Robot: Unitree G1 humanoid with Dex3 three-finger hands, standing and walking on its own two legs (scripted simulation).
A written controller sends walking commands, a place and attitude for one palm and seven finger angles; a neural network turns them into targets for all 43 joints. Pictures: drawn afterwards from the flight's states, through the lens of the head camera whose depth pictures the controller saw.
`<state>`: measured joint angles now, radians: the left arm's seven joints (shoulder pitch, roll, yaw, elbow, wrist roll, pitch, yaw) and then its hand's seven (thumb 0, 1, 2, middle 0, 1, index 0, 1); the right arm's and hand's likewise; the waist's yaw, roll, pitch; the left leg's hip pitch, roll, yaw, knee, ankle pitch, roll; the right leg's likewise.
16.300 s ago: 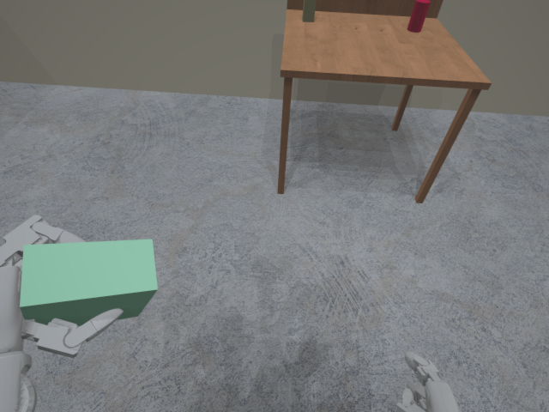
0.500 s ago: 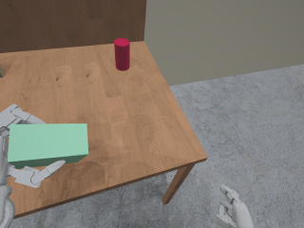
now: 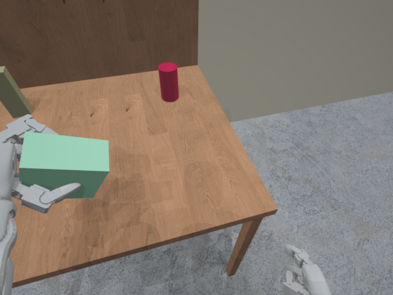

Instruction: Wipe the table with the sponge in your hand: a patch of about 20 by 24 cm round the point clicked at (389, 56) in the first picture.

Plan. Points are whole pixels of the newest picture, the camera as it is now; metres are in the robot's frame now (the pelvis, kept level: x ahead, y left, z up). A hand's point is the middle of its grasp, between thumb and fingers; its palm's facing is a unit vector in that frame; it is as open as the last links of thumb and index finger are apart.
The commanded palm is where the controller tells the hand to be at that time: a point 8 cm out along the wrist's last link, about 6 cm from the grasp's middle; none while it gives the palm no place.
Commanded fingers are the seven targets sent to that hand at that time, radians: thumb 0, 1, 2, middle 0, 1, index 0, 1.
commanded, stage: turn the palm down, sponge in hand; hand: left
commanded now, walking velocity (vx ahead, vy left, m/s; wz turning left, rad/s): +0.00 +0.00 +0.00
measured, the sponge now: (76, 170) +0.27 +0.24 +0.15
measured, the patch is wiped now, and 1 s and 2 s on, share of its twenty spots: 0.00 0.00 0.00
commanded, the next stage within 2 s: move the sponge above the wiping area in 2.00 s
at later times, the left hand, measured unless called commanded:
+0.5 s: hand (83, 199) +0.23 +0.21 +0.13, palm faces +0.23 -0.59 -0.77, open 9.9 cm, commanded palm +0.18 +0.25 +0.17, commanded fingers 0.00 0.10 1.30 -1.20 -1.60 -1.20 -1.60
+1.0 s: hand (64, 209) +0.21 +0.25 +0.12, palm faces +0.20 -0.33 -0.92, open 9.9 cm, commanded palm +0.18 +0.25 +0.17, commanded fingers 0.00 0.10 1.30 -1.20 -1.60 -1.20 -1.60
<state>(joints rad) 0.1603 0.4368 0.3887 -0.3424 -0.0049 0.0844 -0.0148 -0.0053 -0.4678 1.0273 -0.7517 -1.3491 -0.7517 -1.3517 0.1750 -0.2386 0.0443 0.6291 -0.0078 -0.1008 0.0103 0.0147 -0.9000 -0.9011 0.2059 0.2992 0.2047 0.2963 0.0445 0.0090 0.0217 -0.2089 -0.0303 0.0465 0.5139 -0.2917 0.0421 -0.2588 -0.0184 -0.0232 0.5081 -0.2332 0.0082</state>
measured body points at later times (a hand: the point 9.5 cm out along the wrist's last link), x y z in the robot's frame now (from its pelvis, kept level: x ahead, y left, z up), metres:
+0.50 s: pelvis +0.00 -0.06 -0.01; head +0.01 -0.09 +0.44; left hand +0.21 +0.24 +0.18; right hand +0.19 -0.29 -0.10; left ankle -0.01 +0.09 -0.74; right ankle +0.02 -0.13 -0.74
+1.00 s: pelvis +0.00 -0.04 -0.01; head +0.01 -0.07 +0.44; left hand +0.20 +0.26 +0.17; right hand +0.21 -0.26 -0.10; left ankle -0.01 +0.09 -0.74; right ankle +0.02 -0.13 -0.74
